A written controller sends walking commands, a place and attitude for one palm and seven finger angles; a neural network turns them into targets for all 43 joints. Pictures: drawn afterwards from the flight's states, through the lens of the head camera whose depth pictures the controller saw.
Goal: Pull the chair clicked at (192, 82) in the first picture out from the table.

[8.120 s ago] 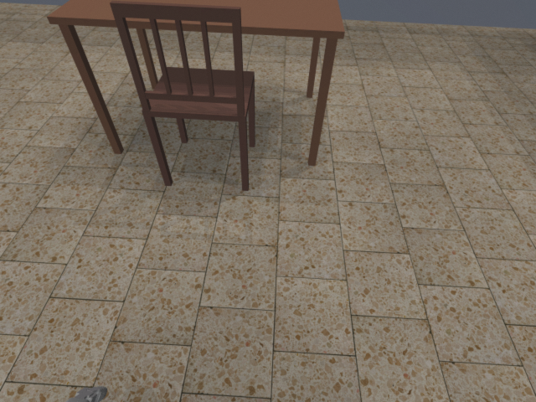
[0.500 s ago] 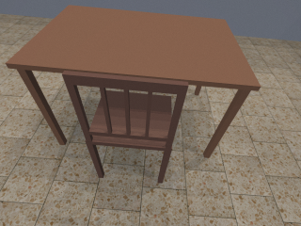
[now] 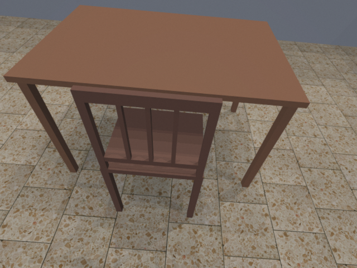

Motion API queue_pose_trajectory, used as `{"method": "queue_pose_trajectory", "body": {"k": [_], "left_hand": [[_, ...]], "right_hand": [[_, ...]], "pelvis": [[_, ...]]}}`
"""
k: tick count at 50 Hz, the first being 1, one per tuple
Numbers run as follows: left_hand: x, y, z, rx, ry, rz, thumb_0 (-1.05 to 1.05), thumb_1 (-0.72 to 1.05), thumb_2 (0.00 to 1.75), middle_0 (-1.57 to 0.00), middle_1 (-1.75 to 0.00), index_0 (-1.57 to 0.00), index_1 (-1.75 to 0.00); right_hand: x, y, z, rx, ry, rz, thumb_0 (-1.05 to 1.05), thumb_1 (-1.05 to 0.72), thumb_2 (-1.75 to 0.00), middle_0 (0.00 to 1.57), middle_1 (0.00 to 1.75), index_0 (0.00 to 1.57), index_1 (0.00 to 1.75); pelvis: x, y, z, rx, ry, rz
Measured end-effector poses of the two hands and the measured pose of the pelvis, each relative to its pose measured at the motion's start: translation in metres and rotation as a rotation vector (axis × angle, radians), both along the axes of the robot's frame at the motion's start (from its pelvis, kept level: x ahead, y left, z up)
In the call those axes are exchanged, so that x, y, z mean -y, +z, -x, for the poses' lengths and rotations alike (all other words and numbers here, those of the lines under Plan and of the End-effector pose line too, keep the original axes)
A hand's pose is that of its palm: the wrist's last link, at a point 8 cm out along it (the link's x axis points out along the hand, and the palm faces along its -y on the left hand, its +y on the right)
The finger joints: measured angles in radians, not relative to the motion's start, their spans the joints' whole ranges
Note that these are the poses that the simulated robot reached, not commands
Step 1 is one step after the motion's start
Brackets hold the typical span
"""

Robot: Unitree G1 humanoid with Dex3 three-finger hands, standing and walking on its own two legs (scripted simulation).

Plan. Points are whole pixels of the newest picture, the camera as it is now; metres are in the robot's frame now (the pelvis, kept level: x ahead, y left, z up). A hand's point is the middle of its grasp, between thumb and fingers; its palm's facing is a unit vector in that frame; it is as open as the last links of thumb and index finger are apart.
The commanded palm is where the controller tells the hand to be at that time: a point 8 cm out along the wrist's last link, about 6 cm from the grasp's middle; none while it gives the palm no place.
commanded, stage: look again from close up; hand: left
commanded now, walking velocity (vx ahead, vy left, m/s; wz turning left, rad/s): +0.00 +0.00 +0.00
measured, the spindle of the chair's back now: (149, 136) +0.54 +0.13 -0.10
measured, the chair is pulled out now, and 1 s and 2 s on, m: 0.00 0.00 0.00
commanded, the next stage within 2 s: shuffle to correct the standing spot in 0.04 s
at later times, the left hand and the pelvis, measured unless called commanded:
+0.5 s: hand out of the picture -0.02 +0.12 -0.18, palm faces +0.04 -0.99 -0.15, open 7.3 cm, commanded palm none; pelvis +0.04 -0.03 -0.01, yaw +0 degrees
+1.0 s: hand out of the picture +0.11 +0.10 -0.18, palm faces +0.04 -0.98 -0.21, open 7.3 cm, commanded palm none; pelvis +0.11 -0.07 -0.01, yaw +1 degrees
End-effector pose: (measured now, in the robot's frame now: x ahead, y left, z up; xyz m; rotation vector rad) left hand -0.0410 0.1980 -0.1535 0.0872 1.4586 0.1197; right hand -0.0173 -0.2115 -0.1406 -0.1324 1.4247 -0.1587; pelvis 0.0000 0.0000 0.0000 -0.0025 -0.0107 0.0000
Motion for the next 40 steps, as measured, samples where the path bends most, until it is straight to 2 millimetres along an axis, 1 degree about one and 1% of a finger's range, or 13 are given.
{"method": "queue_pose_trajectory", "body": {"k": [10, 14, 19, 24, 26, 28, 32, 35, 37, 40], "left_hand": [[0.003, 0.0, -0.005, 0.001, 0.0, 0.003, 0.0, 0.91, 0.9, -0.2, -0.29, -0.2, -0.3], [0.005, -0.002, -0.007, -0.008, -0.005, 0.006, 0.0, 0.91, 0.9, -0.2, -0.29, -0.2, -0.3], [0.011, -0.002, -0.011, -0.027, -0.005, -0.003, 0.0, 0.91, 0.9, -0.2, -0.29, -0.2, -0.3], [0.024, 0.002, -0.018, -0.04, 0.016, -0.017, 0.0, 0.91, 0.9, -0.2, -0.29, -0.2, -0.3], [0.03, 0.001, -0.02, -0.044, 0.031, -0.018, 0.0, 0.91, 0.9, -0.2, -0.29, -0.2, -0.3], [0.036, -0.001, -0.021, -0.051, 0.051, -0.016, 0.0, 0.91, 0.9, -0.2, -0.29, -0.2, -0.3], [0.047, -0.005, -0.019, -0.09, 0.082, 0.004, 0.0, 0.91, 0.9, -0.2, -0.29, -0.2, -0.3], [0.051, -0.013, -0.02, -0.143, 0.07, 0.034, 0.0, 0.91, 0.9, -0.2, -0.29, -0.2, -0.3], [0.052, -0.015, -0.032, -0.163, 0.041, 0.039, 0.0, 0.91, 0.9, -0.2, -0.29, -0.2, -0.3], [0.052, -0.012, -0.065, -0.116, 0.03, 0.023, 0.0, 0.91, 0.9, -0.2, -0.29, -0.2, -0.3]], "right_hand": [[0.002, 0.0, -0.004, -0.001, 0.001, 0.001, 0.01, -0.91, -0.9, 0.2, 0.3, 0.2, 0.3], [0.003, -0.002, -0.005, -0.004, -0.012, -0.004, 0.0, -0.91, -0.9, 0.2, 0.3, 0.2, 0.3], [0.009, -0.006, -0.006, -0.023, -0.034, -0.017, 0.0, -0.91, -0.9, 0.2, 0.3, 0.2, 0.3], [0.022, -0.011, -0.012, -0.048, -0.04, -0.031, 0.0, -0.91, -0.9, 0.2, 0.3, 0.2, 0.3], [0.027, -0.013, -0.02, -0.053, -0.033, -0.031, 0.0, -0.91, -0.9, 0.2, 0.3, 0.2, 0.3], [0.033, -0.014, -0.032, -0.054, -0.016, -0.025, 0.0, -0.91, -0.9, 0.2, 0.3, 0.2, 0.3], [0.042, -0.014, -0.072, -0.019, 0.023, 0.006, 0.01, -0.91, -0.9, 0.2, 0.3, 0.2, 0.3], [0.05, -0.015, -0.101, 0.058, 0.015, 0.046, 0.02, -0.93, -0.9, 0.2, 0.3, 0.2, 0.3], [0.053, -0.012, -0.114, 0.102, 0.0, 0.058, 0.01, -0.93, -0.9, 0.2, 0.3, 0.2, 0.3], [0.053, -0.009, -0.123, 0.101, 0.009, 0.047, 0.01, -0.92, -0.9, 0.2, 0.3, 0.2, 0.3]], "pelvis": [[0.002, 0.0, -0.005, 0.002, -0.002, -0.001], [0.005, -0.002, -0.01, -0.001, -0.005, -0.01], [0.015, -0.004, -0.021, -0.016, -0.01, -0.024], [0.029, -0.006, -0.037, -0.028, -0.007, -0.018], [0.034, -0.008, -0.044, -0.031, -0.002, -0.008], [0.038, -0.01, -0.052, -0.032, 0.007, 0.002], [0.04, -0.014, -0.07, -0.023, 0.014, 0.007], [0.038, -0.02, -0.083, -0.005, -0.008, -0.006], [0.04, -0.019, -0.09, 0.004, -0.026, -0.021], [0.045, -0.013, -0.097, 0.01, -0.02, -0.026]]}}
